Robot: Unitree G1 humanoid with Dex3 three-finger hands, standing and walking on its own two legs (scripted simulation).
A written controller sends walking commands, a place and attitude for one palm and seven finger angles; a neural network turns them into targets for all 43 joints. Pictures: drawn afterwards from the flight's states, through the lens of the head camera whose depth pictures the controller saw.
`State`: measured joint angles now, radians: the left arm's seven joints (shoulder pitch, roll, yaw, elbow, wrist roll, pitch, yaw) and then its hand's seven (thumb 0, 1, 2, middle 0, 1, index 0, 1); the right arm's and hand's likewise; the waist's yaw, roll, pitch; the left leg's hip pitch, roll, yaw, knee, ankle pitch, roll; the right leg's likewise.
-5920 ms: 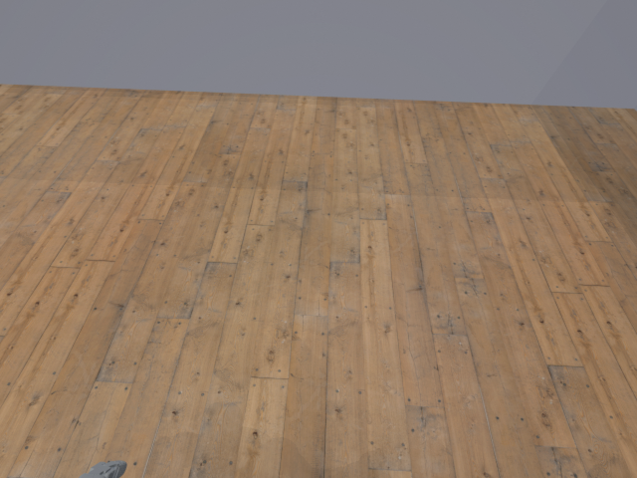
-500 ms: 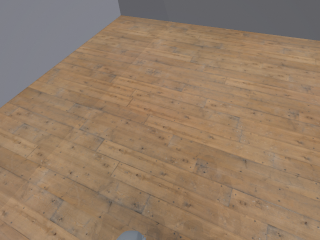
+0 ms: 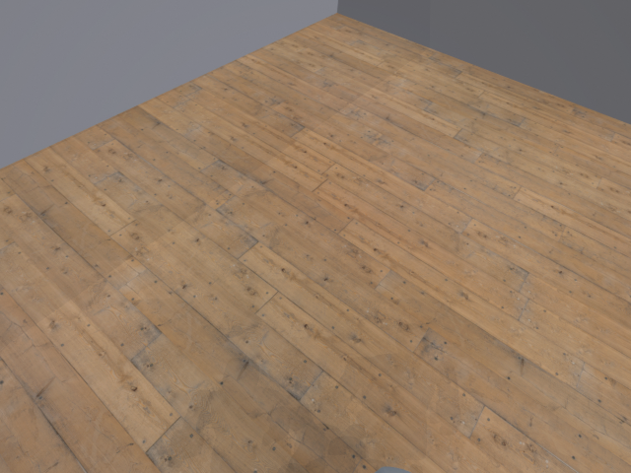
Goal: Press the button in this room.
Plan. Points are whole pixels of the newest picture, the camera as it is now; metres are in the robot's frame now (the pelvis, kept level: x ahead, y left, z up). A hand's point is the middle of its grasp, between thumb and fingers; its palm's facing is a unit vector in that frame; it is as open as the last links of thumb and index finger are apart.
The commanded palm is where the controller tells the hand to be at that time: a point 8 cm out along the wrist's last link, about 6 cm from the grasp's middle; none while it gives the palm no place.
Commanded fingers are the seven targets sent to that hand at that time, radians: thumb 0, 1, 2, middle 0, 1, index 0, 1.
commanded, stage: turn or walk to find it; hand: left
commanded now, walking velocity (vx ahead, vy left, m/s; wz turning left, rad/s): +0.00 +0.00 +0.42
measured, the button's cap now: out of the picture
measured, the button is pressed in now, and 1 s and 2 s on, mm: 0 0 0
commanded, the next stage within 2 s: none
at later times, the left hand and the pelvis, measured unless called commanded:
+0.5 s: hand out of the picture +0.01 +0.15 -0.15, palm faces +0.24 -0.94 -0.26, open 7.4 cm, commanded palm none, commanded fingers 0.00 0.90 0.90 -0.20 -0.30 -0.20 -0.30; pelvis -0.02 -0.05 +0.00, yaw +14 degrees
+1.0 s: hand out of the picture -0.09 +0.22 -0.17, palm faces +0.47 -0.85 -0.24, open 7.4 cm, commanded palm none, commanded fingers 0.00 0.90 0.90 -0.20 -0.30 -0.20 -0.30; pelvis -0.05 +0.00 +0.00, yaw +26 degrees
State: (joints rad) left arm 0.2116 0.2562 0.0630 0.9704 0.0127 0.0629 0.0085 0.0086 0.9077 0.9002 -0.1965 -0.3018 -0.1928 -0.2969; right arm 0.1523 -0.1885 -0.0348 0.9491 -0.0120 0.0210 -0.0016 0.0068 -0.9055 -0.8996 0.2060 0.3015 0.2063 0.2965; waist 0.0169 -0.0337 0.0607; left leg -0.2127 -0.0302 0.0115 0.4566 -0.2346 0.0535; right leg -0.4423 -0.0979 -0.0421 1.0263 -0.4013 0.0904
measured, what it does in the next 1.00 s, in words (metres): steps on the spot, turning left: right foot, then left foot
